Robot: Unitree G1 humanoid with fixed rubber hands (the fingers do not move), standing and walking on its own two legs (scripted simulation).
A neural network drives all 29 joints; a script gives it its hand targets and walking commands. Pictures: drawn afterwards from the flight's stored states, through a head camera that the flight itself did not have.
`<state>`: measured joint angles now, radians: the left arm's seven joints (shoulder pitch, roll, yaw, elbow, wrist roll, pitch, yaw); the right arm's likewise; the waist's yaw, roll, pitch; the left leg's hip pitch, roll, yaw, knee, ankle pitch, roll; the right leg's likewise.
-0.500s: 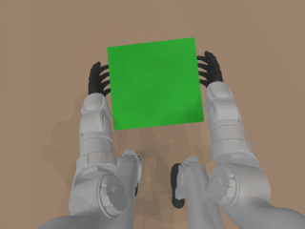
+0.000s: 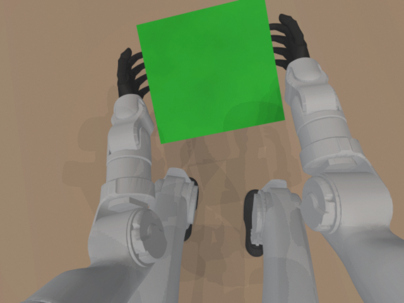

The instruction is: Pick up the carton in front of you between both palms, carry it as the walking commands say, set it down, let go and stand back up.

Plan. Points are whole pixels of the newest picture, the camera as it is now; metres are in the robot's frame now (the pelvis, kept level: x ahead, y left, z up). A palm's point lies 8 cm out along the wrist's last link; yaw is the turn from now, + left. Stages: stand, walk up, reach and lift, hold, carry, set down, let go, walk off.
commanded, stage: set down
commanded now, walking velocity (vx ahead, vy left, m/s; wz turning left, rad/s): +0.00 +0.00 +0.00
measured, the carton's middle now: (212, 85) +0.49 +0.05 -0.21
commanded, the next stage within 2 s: none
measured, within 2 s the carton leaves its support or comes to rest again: rests again in 1.08 s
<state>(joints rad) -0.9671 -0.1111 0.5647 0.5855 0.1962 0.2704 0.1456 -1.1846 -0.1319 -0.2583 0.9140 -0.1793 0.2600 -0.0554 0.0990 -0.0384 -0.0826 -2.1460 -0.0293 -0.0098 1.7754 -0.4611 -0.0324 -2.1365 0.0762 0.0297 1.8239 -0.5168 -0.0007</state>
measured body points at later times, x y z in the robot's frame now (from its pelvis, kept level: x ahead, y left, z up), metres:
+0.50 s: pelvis +0.00 -0.01 -0.08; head +0.35 -0.02 +0.19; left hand +0.49 +0.22 -0.22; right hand +0.56 -0.07 -0.26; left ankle +0.12 +0.12 -0.44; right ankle +0.10 -0.11 -0.44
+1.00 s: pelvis -0.01 -0.01 -0.09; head +0.36 -0.02 +0.18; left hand +0.48 +0.24 -0.24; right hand +0.57 -0.06 -0.27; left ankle +0.12 +0.12 -0.44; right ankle +0.10 -0.11 -0.44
